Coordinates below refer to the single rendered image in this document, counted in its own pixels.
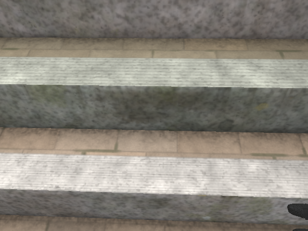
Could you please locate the right robot hand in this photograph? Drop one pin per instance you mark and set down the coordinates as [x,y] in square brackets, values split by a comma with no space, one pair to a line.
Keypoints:
[299,210]

